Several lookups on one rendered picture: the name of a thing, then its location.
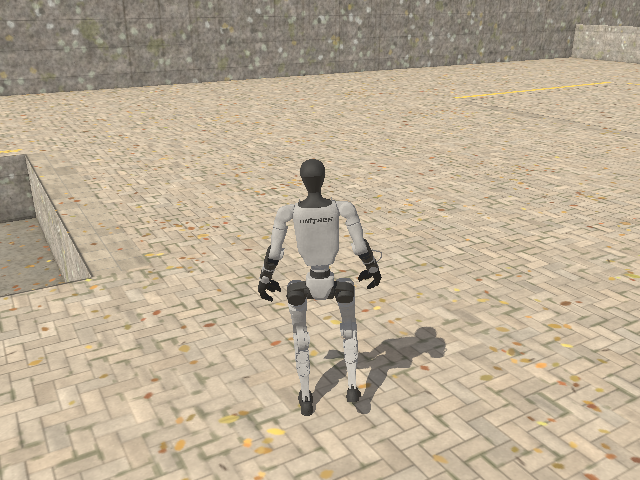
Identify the left robot hand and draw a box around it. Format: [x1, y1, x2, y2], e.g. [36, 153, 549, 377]
[258, 280, 281, 302]

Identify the robot right forearm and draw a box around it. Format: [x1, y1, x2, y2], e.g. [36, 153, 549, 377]
[358, 239, 379, 273]

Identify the left robot upper arm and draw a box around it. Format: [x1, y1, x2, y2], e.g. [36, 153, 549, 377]
[268, 204, 295, 260]

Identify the robot right foot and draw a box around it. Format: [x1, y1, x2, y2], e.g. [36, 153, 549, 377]
[346, 386, 361, 402]

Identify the right robot hand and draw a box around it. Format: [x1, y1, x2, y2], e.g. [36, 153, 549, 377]
[358, 268, 382, 289]

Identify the robot left forearm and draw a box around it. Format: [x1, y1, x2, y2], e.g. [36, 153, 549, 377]
[259, 245, 279, 284]

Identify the left robot shin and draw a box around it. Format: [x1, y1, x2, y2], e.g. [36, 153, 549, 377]
[293, 333, 310, 402]

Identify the right robot upper arm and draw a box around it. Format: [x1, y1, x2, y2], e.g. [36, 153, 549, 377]
[336, 201, 368, 255]

